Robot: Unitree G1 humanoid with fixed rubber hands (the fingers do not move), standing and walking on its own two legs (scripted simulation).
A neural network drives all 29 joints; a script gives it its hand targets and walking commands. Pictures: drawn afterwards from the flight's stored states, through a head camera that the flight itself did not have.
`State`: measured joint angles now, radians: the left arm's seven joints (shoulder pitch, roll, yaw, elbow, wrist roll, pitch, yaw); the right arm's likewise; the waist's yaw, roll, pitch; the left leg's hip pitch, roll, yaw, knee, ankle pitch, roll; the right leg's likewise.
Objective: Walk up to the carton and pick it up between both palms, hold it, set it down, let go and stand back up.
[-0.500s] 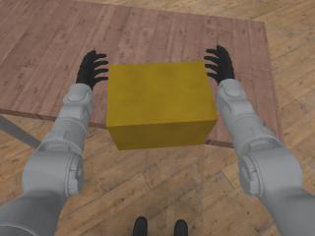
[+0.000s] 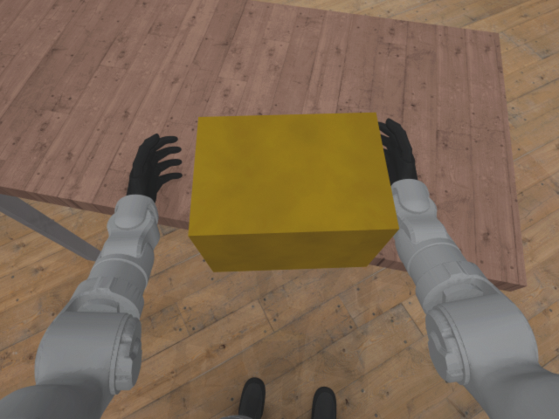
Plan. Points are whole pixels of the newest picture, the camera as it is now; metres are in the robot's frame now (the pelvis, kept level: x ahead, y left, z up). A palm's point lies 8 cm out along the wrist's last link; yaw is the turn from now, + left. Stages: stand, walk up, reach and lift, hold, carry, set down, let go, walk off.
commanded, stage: set down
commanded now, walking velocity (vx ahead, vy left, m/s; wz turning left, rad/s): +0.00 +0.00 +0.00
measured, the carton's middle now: (289, 197) +0.40 +0.06 +0.01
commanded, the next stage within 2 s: none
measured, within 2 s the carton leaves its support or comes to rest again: neither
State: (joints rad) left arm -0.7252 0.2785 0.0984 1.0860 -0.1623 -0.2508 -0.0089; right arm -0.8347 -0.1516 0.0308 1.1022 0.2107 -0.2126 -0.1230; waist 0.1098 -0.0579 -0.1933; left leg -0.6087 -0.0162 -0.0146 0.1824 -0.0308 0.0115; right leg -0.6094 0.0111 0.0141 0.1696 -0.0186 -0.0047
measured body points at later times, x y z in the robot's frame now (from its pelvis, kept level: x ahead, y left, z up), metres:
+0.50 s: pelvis -0.01 +0.01 +0.00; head +0.12 +0.02 +0.43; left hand +0.45 +0.27 +0.06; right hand +0.50 -0.08 +0.07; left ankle +0.00 +0.11 -0.74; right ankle +0.00 -0.12 -0.74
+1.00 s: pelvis -0.01 +0.01 +0.00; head +0.14 +0.03 +0.42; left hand +0.44 +0.27 +0.01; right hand +0.49 -0.08 +0.03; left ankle +0.00 +0.11 -0.74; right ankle +0.00 -0.12 -0.74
